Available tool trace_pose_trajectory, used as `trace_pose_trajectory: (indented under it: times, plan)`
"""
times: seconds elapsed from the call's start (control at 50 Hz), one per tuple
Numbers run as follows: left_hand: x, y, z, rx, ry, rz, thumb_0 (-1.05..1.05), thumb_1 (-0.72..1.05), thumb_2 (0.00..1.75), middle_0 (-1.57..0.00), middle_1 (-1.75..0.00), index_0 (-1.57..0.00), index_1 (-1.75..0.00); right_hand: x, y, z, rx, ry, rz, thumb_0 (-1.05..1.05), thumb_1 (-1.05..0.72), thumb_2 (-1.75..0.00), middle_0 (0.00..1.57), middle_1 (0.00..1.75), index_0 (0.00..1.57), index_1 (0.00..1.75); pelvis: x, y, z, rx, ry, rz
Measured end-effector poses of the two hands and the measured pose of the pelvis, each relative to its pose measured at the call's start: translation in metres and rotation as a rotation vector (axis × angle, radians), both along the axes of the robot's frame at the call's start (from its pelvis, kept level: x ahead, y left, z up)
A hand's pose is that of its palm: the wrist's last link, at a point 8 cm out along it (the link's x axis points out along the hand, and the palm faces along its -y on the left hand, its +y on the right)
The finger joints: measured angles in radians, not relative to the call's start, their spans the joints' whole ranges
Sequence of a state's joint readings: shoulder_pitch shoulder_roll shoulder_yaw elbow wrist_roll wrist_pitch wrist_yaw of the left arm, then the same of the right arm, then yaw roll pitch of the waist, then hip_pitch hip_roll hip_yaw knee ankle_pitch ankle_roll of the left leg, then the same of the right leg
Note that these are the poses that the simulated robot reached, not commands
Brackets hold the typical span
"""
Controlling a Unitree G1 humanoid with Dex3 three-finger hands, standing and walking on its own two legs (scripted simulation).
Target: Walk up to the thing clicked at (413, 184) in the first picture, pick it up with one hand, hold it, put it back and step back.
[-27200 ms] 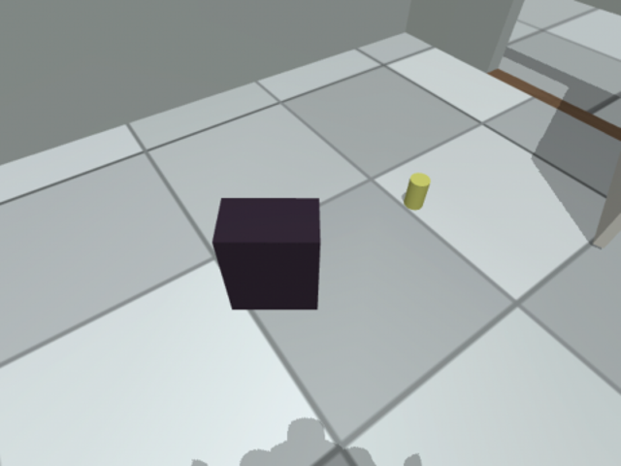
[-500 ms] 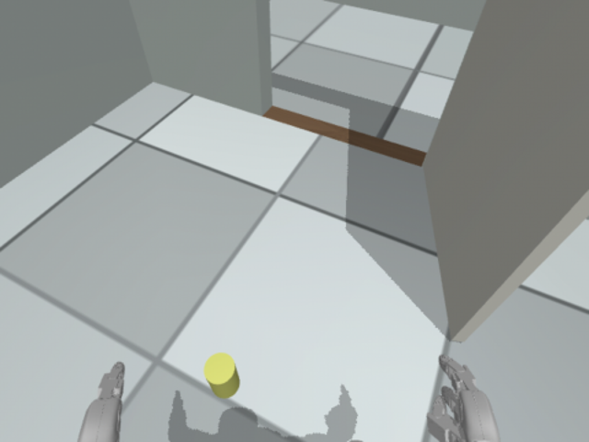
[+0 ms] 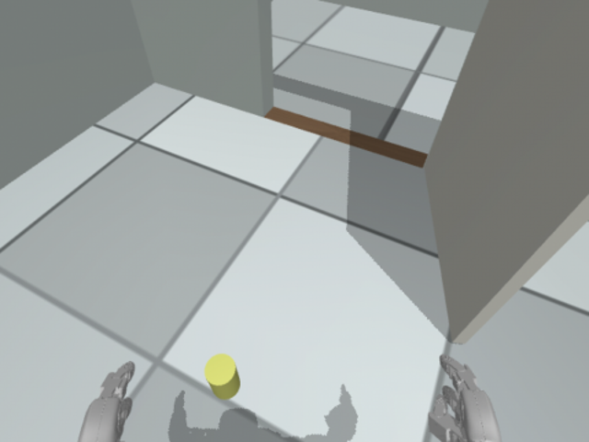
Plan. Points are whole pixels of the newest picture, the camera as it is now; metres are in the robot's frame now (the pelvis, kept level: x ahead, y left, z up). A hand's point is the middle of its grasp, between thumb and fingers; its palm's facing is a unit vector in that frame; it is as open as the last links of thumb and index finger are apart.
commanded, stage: stand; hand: left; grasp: from the side
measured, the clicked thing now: (223, 377) +0.41 +0.19 -0.65
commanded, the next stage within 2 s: none
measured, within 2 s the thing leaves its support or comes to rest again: neither
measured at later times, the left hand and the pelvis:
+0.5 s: hand out of the picture +0.08 +0.25 -0.11, palm faces +0.01 -0.94 -0.35, open 7.5 cm; pelvis -0.01 +0.00 +0.03, yaw +1 degrees
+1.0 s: hand out of the picture +0.03 +0.26 -0.10, palm faces +0.02 -0.93 -0.36, open 7.4 cm; pelvis -0.02 +0.01 +0.06, yaw +1 degrees
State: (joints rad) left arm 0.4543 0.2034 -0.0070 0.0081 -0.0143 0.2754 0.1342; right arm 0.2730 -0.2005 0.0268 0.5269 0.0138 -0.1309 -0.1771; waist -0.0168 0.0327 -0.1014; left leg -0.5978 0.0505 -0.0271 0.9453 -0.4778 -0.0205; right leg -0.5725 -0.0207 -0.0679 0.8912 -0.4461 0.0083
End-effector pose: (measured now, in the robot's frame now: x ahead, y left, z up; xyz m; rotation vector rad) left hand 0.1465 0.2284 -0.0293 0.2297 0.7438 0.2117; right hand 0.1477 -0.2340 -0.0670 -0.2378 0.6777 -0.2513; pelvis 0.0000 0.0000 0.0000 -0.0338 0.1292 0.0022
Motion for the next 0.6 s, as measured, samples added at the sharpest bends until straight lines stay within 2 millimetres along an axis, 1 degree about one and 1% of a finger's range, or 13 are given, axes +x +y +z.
trace_pose_trajectory:
  times: [0.1, 0.16, 0.18, 0.24, 0.3, 0.38, 0.46, 0.52, 0.6]
  plan:
    - [-0.004, -0.001, -0.002, -0.003, 0.010, 0.002, -0.01, 0.04, 0.59, -0.18, -0.26, -0.18, -0.26, -0.002, 0.000, 0.000, 0.000, -0.003, 0.000, 0.02, -0.90, -0.90, 0.20, 0.30, 0.20, 0.30, -0.002, 0.000, 0.000, 0.000, -0.003, 0.001]
    - [-0.005, -0.001, -0.002, -0.001, 0.008, 0.002, 0.00, 0.26, 0.71, -0.19, -0.28, -0.19, -0.27, -0.003, 0.000, 0.000, 0.001, -0.004, 0.000, 0.02, -0.90, -0.90, 0.20, 0.30, 0.20, 0.30, -0.003, -0.001, 0.000, 0.000, -0.006, 0.001]
    - [-0.005, 0.000, -0.003, 0.013, 0.001, -0.019, 0.00, 0.33, 0.74, -0.20, -0.29, -0.20, -0.28, -0.004, -0.001, -0.002, -0.013, 0.014, 0.028, 0.02, -0.90, -0.90, 0.20, 0.30, 0.20, 0.30, -0.005, -0.001, 0.001, 0.003, -0.021, 0.003]
    - [-0.006, 0.011, -0.019, 0.045, 0.029, -0.087, 0.00, 0.54, 0.81, -0.20, -0.29, -0.20, -0.29, -0.011, -0.007, -0.014, -0.038, 0.162, 0.130, 0.01, -0.90, -0.90, 0.20, 0.30, 0.20, 0.30, -0.010, -0.002, 0.005, 0.020, -0.064, 0.005]
    - [-0.017, 0.026, -0.032, 0.050, 0.100, -0.095, 0.00, 0.69, 0.85, -0.20, -0.30, -0.21, -0.29, -0.023, -0.020, -0.018, -0.028, 0.267, 0.135, 0.01, -0.90, -0.89, 0.21, 0.30, 0.20, 0.30, -0.013, -0.001, 0.010, 0.032, -0.090, 0.007]
    - [-0.041, 0.046, -0.041, 0.055, 0.204, -0.052, 0.01, 0.80, 0.87, -0.21, -0.30, -0.21, -0.30, -0.044, -0.036, -0.015, -0.029, 0.345, 0.094, 0.01, -0.90, -0.89, 0.21, 0.30, 0.20, 0.30, -0.012, 0.001, 0.018, 0.034, -0.114, 0.008]
    - [-0.067, 0.060, -0.046, 0.057, 0.304, -0.005, 0.01, 0.86, 0.89, -0.20, -0.30, -0.21, -0.30, -0.065, -0.046, -0.012, -0.034, 0.421, 0.058, 0.01, -0.90, -0.89, 0.20, 0.30, 0.20, 0.30, -0.010, 0.003, 0.027, 0.030, -0.132, 0.012]
    - [-0.086, 0.065, -0.047, 0.054, 0.369, 0.020, 0.01, 0.88, 0.89, -0.20, -0.30, -0.21, -0.30, -0.077, -0.048, -0.011, -0.028, 0.470, 0.038, 0.01, -0.90, -0.90, 0.20, 0.30, 0.20, 0.30, -0.009, 0.005, 0.033, 0.029, -0.145, 0.014]
    - [-0.105, 0.068, -0.047, 0.043, 0.442, 0.051, 0.01, 0.90, 0.89, -0.20, -0.30, -0.21, -0.30, -0.088, -0.044, -0.009, -0.014, 0.520, 0.029, 0.01, -0.91, -0.90, 0.20, 0.30, 0.20, 0.30, -0.008, 0.007, 0.041, 0.030, -0.161, 0.017]
